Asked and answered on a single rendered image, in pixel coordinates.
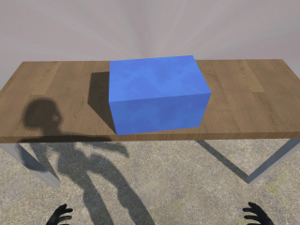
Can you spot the right robot hand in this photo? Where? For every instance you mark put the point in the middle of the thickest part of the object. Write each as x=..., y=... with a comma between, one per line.
x=261, y=215

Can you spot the carton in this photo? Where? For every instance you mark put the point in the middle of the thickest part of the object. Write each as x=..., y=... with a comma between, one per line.
x=156, y=94

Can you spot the left robot hand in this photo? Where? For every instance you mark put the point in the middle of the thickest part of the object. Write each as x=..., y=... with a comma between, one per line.
x=61, y=210

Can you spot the table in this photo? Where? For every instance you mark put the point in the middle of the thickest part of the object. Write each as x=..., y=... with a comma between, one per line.
x=68, y=102

